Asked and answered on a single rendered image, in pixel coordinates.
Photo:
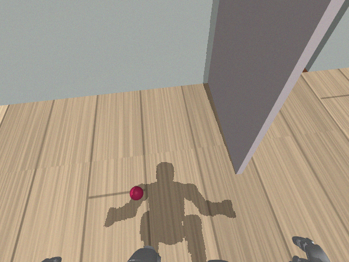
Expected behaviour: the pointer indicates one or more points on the right robot hand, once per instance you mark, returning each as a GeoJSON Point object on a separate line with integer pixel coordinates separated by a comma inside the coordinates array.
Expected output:
{"type": "Point", "coordinates": [313, 252]}

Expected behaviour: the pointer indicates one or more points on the ball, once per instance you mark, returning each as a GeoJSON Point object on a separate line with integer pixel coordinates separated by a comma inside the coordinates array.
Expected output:
{"type": "Point", "coordinates": [136, 193]}

